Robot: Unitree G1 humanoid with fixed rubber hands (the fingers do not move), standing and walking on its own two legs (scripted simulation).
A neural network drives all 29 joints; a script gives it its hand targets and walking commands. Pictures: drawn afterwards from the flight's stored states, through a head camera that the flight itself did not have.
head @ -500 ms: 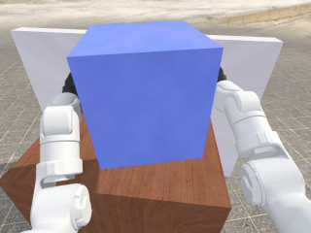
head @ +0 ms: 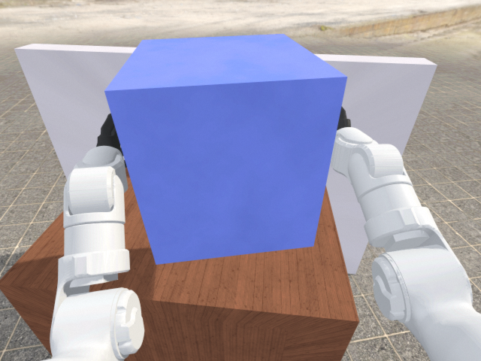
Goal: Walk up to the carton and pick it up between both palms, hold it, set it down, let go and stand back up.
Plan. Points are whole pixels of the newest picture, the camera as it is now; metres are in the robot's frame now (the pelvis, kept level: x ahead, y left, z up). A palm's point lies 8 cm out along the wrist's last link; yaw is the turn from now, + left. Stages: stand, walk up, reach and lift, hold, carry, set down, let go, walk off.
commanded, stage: hold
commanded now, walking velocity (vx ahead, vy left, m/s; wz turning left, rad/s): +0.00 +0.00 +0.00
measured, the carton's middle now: (225, 139) +0.43 +0.01 +0.24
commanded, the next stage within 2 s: set down in 0.12 s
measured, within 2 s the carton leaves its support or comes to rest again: neither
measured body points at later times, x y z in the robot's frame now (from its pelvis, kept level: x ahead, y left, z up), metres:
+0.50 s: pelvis +0.00 +0.00 +0.00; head -0.07 +0.03 +0.44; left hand +0.40 +0.20 +0.26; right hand +0.40 -0.16 +0.25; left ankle +0.02 +0.11 -0.75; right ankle +0.02 -0.10 -0.75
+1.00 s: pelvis +0.01 +0.00 +0.00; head -0.02 +0.04 +0.45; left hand +0.42 +0.19 +0.20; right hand +0.41 -0.17 +0.19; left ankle +0.02 +0.11 -0.75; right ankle +0.02 -0.10 -0.75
